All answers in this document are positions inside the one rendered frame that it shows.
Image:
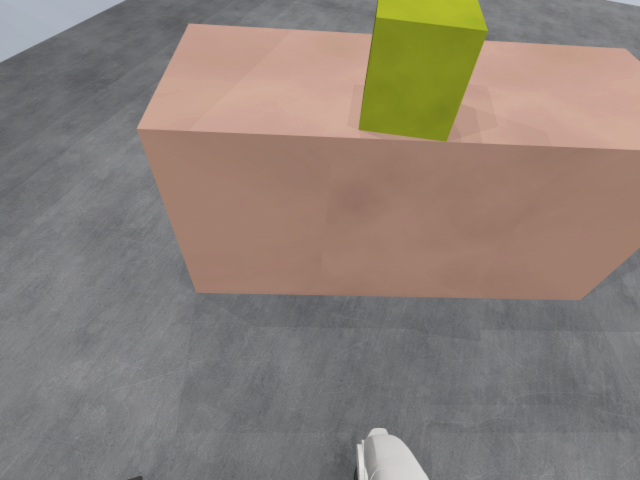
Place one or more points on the carton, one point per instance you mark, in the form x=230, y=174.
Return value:
x=422, y=56

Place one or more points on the robot right thigh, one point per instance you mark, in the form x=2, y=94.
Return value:
x=386, y=457

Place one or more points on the robot right shin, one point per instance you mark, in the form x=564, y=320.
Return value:
x=378, y=431

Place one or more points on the pedestal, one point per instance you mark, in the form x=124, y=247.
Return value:
x=252, y=137

